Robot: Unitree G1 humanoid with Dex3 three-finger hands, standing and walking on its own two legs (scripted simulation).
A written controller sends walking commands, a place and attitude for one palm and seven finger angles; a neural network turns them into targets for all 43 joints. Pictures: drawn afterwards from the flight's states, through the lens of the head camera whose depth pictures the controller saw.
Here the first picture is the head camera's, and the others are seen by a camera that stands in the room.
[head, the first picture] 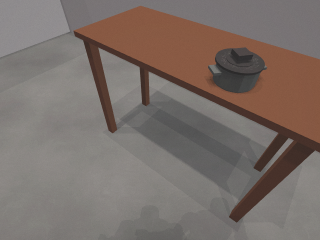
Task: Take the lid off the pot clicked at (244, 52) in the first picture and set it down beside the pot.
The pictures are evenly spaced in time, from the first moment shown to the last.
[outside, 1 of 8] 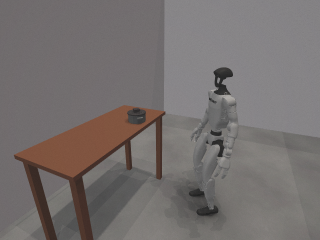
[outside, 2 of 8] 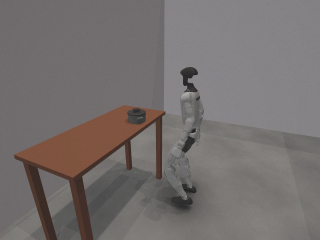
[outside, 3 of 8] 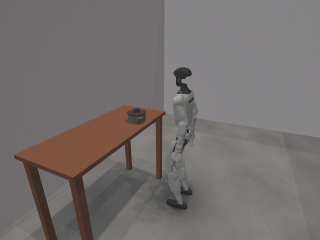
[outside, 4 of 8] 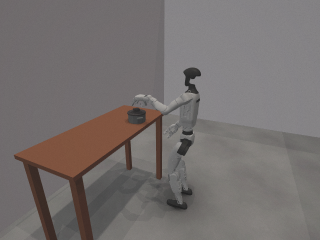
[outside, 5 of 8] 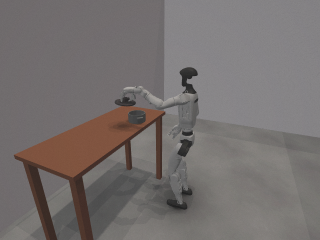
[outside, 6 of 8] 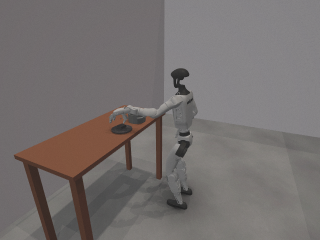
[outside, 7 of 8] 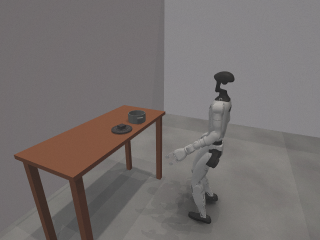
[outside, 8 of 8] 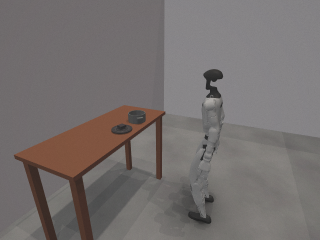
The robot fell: no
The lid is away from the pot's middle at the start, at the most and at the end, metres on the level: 0.00 0.25 0.23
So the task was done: yes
